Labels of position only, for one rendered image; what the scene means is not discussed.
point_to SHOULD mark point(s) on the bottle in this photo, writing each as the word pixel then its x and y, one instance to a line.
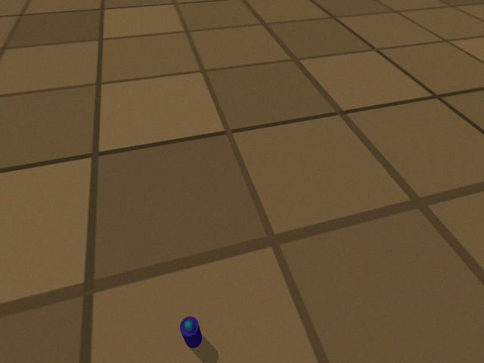
pixel 190 330

